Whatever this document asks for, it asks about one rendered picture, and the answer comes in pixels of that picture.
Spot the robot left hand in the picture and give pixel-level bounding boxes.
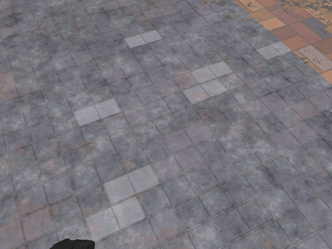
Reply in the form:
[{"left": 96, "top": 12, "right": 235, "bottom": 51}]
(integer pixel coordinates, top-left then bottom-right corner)
[{"left": 50, "top": 239, "right": 95, "bottom": 249}]

